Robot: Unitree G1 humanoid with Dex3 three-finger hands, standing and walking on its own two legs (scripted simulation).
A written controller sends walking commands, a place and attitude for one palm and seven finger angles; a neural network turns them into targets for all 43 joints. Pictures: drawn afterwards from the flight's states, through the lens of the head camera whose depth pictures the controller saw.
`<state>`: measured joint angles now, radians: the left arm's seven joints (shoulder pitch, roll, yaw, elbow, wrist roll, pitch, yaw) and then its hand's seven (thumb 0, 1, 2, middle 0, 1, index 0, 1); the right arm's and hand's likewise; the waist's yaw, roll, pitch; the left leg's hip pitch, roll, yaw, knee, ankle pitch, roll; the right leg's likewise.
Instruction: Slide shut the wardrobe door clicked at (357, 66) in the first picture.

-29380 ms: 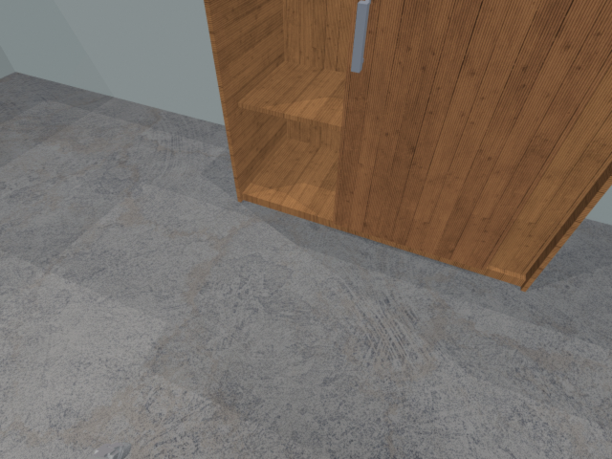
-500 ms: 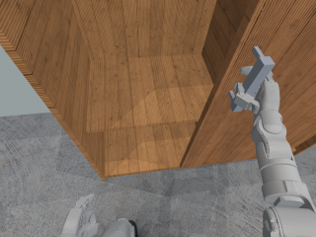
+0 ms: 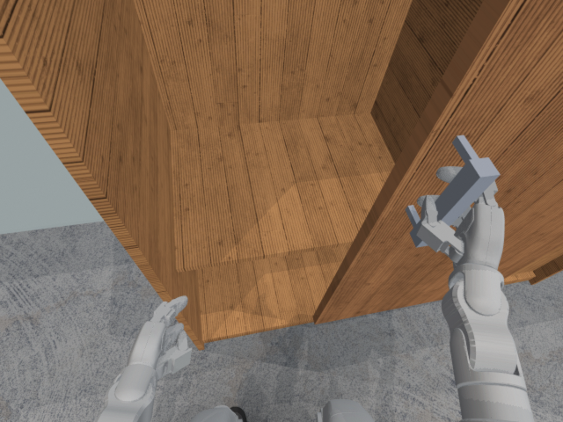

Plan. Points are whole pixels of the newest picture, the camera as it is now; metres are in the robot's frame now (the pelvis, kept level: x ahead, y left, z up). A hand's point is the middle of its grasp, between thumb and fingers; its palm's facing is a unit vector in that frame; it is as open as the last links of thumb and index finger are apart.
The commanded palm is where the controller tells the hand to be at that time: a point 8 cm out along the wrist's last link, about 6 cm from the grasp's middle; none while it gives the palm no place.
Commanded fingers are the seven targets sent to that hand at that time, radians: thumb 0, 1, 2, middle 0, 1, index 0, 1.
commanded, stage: step sideways, sliding the door along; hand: right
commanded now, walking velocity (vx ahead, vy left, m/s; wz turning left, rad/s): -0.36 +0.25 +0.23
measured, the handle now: (439, 195) +0.38 -0.23 +0.09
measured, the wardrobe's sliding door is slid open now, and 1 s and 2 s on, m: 0.37 0.14 0.00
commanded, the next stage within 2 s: none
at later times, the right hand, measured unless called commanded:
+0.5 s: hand (347, 235) +0.32 -0.09 +0.09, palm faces +0.32 +0.94 -0.10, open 6.6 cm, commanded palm +0.28 -0.07 +0.10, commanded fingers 0.00 -0.90 -0.90 0.45 1.40 0.45 1.40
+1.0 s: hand (253, 254) +0.30 +0.03 +0.09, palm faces +0.19 +0.98 -0.08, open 6.3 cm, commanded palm +0.26 +0.03 +0.10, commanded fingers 0.00 -0.90 -0.90 0.45 1.40 0.45 1.40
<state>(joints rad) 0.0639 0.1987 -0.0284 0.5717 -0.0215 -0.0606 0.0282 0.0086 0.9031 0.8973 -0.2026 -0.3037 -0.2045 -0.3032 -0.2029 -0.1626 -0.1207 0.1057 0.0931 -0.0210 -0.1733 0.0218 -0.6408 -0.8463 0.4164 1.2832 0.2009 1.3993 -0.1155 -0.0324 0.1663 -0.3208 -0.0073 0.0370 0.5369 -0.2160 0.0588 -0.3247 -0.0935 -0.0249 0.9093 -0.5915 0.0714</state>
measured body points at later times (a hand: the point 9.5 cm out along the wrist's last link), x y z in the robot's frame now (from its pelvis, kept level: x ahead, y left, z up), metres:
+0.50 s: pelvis +0.00 +0.08 +0.00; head +0.07 +0.10 +0.44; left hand +0.22 +0.28 -0.10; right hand +0.30 -0.14 +0.10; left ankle +0.03 +0.18 -0.74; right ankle -0.01 -0.10 -0.70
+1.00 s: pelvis -0.06 +0.16 -0.01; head -0.01 +0.18 +0.44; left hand +0.11 +0.41 -0.10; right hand +0.28 -0.02 +0.10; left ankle -0.03 +0.26 -0.74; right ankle -0.04 +0.00 -0.73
